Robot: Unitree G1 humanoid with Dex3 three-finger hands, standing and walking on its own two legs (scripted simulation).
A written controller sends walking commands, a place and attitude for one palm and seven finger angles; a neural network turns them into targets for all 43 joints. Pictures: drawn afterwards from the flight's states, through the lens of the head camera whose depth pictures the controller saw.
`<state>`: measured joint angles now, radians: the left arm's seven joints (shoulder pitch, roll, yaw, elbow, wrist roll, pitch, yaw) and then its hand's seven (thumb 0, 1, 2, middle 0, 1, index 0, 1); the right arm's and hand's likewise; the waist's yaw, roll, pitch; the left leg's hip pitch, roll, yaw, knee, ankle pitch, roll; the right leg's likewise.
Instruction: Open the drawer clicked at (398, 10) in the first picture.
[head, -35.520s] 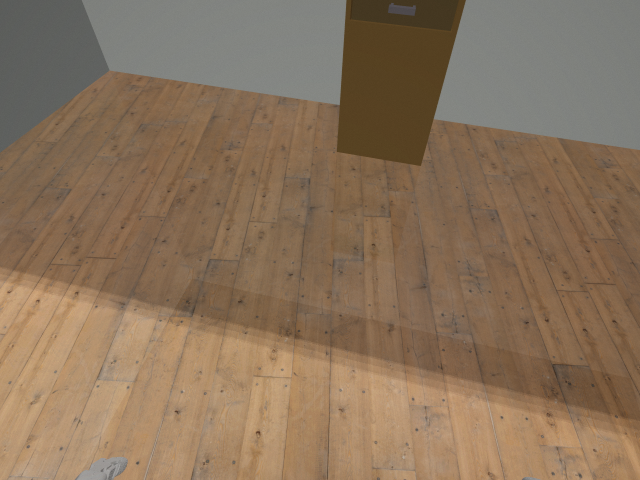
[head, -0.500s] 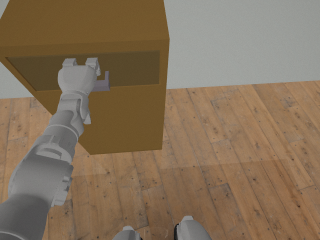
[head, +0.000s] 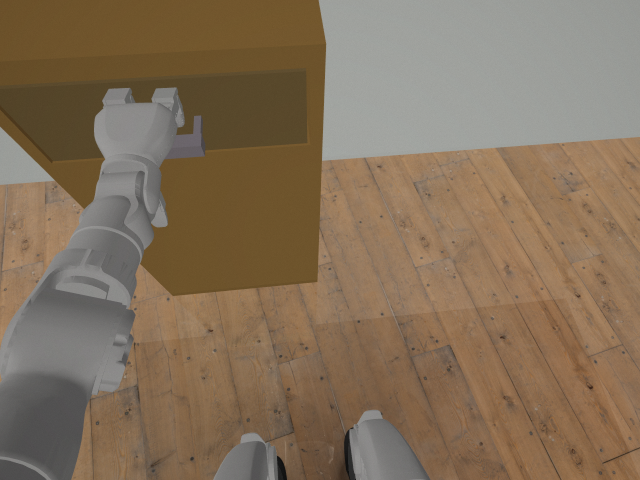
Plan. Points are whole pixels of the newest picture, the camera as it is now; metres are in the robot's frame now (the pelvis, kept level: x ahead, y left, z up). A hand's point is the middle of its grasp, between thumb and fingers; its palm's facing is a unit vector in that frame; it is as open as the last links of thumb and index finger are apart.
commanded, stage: lower the fingers behind the handle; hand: left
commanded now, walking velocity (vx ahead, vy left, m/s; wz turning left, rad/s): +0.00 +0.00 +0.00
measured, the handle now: (167, 136) +0.57 +0.17 +0.02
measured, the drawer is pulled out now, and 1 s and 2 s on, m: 0.00 0.00 0.00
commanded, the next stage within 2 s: lift the hand off the handle in 0.02 s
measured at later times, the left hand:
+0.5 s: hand (153, 158) +0.53 +0.18 +0.03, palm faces -0.04 +0.05 -1.00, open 13.6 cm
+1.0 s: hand (149, 147) +0.53 +0.18 +0.05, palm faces -0.07 -0.02 -1.00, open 13.5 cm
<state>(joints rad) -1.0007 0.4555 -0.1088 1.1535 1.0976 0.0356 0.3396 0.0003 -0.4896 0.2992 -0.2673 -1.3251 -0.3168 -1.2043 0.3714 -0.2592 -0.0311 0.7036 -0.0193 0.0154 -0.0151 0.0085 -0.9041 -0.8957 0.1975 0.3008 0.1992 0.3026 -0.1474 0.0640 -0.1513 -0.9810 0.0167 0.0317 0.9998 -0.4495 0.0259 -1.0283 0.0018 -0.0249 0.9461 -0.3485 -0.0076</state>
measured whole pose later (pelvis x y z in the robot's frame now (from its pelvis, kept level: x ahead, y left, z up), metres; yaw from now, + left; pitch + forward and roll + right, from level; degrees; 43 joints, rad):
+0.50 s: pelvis +0.00 +0.00 +0.00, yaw +1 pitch +25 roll -1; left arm -1.06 0.44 -0.15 1.20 1.10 0.06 0.35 0.00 -0.49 0.30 -0.30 -1.31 -0.34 -1.23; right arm 0.35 -0.25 -0.03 0.72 -0.03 0.01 -0.01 0.01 -0.90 -0.90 0.20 0.30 0.20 0.30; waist -0.15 0.06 -0.15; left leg -1.01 0.01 0.00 1.02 -0.45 0.02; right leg -1.04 -0.01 -0.05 0.96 -0.35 -0.01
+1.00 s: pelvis +0.03 +0.00 +0.03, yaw +1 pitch +21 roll -1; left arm -0.90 0.42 -0.10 1.06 1.07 -0.01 0.32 0.00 -0.49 0.30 -0.41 -1.22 -0.37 -1.21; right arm 0.38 -0.25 -0.06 0.75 -0.02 0.01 -0.03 0.01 -0.90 -0.90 0.20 0.30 0.20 0.30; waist -0.13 0.07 -0.11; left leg -0.76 0.01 0.02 0.79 -0.40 0.02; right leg -0.80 0.00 -0.04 0.74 -0.30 -0.01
